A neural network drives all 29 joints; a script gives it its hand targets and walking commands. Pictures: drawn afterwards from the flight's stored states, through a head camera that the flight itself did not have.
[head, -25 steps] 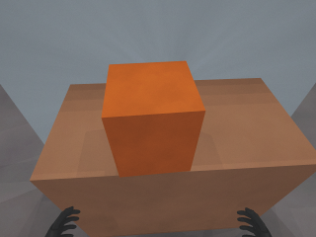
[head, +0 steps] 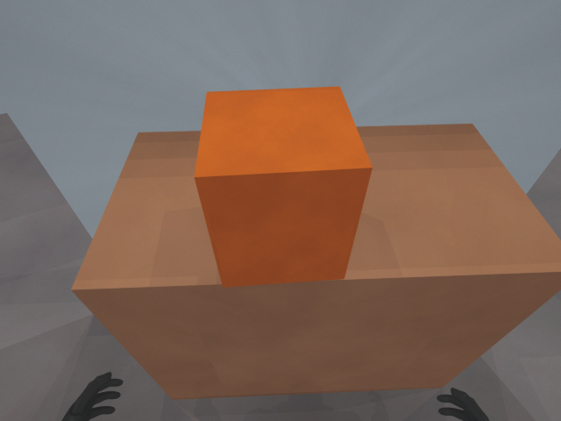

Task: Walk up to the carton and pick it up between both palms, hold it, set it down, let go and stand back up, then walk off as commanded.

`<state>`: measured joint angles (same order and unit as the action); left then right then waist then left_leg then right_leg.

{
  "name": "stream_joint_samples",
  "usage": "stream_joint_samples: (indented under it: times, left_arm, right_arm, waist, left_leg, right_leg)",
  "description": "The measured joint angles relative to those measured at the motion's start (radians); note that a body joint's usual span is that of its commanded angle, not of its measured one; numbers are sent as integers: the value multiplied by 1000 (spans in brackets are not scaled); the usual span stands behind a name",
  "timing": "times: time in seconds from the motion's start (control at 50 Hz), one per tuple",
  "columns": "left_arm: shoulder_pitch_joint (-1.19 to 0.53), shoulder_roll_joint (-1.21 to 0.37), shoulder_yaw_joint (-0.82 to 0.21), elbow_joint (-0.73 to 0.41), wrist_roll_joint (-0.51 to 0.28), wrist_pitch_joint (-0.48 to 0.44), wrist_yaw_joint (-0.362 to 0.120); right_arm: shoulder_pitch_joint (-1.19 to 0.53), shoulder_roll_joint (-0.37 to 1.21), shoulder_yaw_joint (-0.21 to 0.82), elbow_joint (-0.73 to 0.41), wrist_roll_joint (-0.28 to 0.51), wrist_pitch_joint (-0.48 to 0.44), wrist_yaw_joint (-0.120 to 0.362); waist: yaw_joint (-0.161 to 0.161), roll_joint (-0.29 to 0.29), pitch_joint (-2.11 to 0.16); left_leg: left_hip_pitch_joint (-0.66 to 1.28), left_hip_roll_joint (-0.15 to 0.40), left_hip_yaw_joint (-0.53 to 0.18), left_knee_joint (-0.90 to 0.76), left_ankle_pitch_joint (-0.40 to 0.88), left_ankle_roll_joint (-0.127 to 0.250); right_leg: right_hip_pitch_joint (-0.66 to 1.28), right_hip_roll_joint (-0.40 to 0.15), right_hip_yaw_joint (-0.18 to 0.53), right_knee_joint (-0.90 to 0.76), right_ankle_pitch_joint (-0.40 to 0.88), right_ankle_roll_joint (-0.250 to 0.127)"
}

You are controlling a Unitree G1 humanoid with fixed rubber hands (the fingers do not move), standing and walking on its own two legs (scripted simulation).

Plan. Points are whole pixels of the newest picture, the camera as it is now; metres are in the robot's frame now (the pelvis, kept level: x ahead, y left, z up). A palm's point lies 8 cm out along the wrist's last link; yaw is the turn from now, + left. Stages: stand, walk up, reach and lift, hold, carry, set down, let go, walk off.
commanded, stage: walk up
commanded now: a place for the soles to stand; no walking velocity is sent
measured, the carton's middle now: (279, 190) +0.45 +0.02 +0.09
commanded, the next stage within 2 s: none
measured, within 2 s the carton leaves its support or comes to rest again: neither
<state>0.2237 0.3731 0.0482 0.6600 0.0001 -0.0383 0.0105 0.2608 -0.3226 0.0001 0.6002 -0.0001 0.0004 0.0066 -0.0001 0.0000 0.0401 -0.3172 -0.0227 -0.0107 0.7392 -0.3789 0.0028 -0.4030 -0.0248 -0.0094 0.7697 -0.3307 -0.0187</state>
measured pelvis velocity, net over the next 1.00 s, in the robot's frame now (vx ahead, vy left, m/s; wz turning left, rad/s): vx -0.03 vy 0.01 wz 0.06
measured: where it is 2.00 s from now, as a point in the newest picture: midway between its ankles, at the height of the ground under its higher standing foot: outside the picture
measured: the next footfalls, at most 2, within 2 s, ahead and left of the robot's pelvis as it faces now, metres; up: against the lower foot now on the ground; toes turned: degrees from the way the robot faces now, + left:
left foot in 0.42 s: +0.01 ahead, +0.13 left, +0.00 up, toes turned +1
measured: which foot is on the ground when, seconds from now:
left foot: down 0.00-0.22, up 0.24-0.40, down 0.42-1.00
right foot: down 0.00-1.00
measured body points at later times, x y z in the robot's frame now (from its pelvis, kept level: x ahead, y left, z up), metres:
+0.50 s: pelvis -0.05 +0.01 +0.00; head -0.03 +0.00 +0.45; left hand +0.07 +0.33 -0.08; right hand +0.07 -0.27 -0.10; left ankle -0.04 +0.13 -0.71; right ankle +0.02 -0.12 -0.70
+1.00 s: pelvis -0.03 +0.01 +0.00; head +0.00 +0.00 +0.45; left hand +0.08 +0.32 -0.08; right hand +0.10 -0.27 -0.10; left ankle -0.04 +0.13 -0.71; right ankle +0.02 -0.12 -0.71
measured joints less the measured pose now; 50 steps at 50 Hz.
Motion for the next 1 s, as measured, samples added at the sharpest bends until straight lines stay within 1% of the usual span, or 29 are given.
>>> stream_joint_samples:
  times: [0.06,0.1,0.12,0.18,0.22,0.26,0.3,0.36,0.4,0.42,0.44,0.46,0.52,0.54,0.6,0.62,0.76,0.84,0.88,0.92,1.0]
  left_arm:
    - [4,0,0,1,0,19,0]
    - [4,0,0,1,0,19,0]
    - [4,0,0,0,0,16,0]
    - [7,0,0,3,0,0,0]
    - [14,1,0,5,0,-10,0]
    - [23,4,0,5,0,-13,0]
    - [24,5,0,5,0,-13,0]
    - [24,7,0,5,0,-17,0]
    - [24,12,0,5,0,-13,0]
    - [21,14,0,5,0,-9,0]
    - [20,14,0,6,0,-1,0]
    - [20,14,0,11,0,7,0]
    - [20,15,0,14,0,13,0]
    - [21,15,0,14,0,11,0]
    - [22,15,0,14,0,-4,0]
    - [24,14,0,15,0,-9,0]
    - [29,14,0,15,0,-10,-1]
    - [29,14,0,17,0,5,-1]
    - [29,15,0,16,0,0,-1]
    - [29,15,0,16,0,-12,-1]
    - [30,15,0,17,0,-28,-1]
  right_arm:
    - [23,0,0,0,0,-8,0]
    - [30,0,0,0,0,-8,0]
    - [30,0,0,0,0,-8,0]
    - [28,0,0,0,0,-6,0]
    - [26,0,0,0,0,1,0]
    - [25,-2,0,1,0,6,0]
    - [25,-9,0,0,0,12,0]
    - [26,-21,0,0,0,8,0]
    - [30,-27,0,-1,0,-4,0]
    - [32,-29,0,0,0,-10,0]
    - [35,-29,0,0,0,-12,0]
    - [43,-29,0,0,0,-14,0]
    - [70,-29,0,0,0,-18,0]
    - [71,-29,0,0,0,-19,0]
    - [68,-29,0,0,0,-21,0]
    - [64,-29,0,0,0,-21,0]
    - [61,-29,0,0,0,-24,0]
    - [74,-29,0,0,0,-33,0]
    - [74,-29,0,0,0,-37,0]
    - [73,-29,0,0,0,-37,0]
    - [58,-29,0,0,0,-41,0]
  waist:
    - [0,-1,4]
    - [0,-2,4]
    - [1,-2,4]
    - [0,5,6]
    - [0,14,6]
    - [1,14,6]
    - [1,14,6]
    - [0,15,7]
    - [-1,17,7]
    - [0,16,15]
    - [0,13,31]
    - [0,10,38]
    - [0,9,37]
    - [0,9,38]
    - [0,9,38]
    - [0,10,38]
    - [0,11,38]
    - [0,11,38]
    - [0,11,38]
    - [0,12,38]
    - [0,13,38]
  left_leg:
    - [0,-2,-2,0,1,7]
    - [0,-3,-3,0,6,8]
    - [-1,-3,-3,0,9,8]
    - [0,-3,-5,0,16,8]
    - [0,-3,-12,0,20,8]
    - [-5,-7,-11,37,-61,8]
    - [-9,-7,-11,87,-94,8]
    - [-9,-6,-12,87,-96,8]
    - [-2,-6,-13,25,-78,8]
    - [-5,-7,-16,-1,-33,10]
    - [-10,-9,-16,7,-3,10]
    - [-10,-12,-16,10,6,10]
    - [-10,-12,-28,10,6,10]
    - [-10,-12,-31,10,5,10]
    - [-10,-10,-40,10,7,10]
    - [-10,-9,-40,10,7,10]
    - [-9,-10,-41,10,-27,10]
    - [-10,-10,-42,7,4,10]
    - [-10,-10,-44,7,-6,10]
    - [-10,-10,-50,7,-13,10]
    - [-9,-9,-52,7,-16,10]
  right_leg:
    - [3,1,0,56,-137,0]
    - [21,1,0,56,-167,0]
    - [37,1,1,39,-159,0]
    - [49,1,-2,-4,0,0]
    - [53,1,-9,-5,-5,0]
    - [56,-4,-8,-9,-13,-1]
    - [60,-12,-8,-23,-4,-1]
    - [38,-23,-9,-38,19,-1]
    - [-2,-23,-10,-22,24,0]
    - [-23,-23,-10,-3,22,0]
    - [-27,-24,-7,13,5,0]
    - [-28,-23,-7,29,-39,0]
    - [-17,-20,-7,42,-151,0]
    - [-8,-20,-7,24,-145,0]
    - [9,-16,-13,-34,32,0]
    - [10,-15,-13,-39,56,1]
    - [16,-15,-14,-50,27,3]
    - [5,-15,-14,-16,-44,3]
    - [6,-14,-14,-21,-32,3]
    - [15,-13,-18,-45,34,4]
    - [14,-13,-20,-39,9,8]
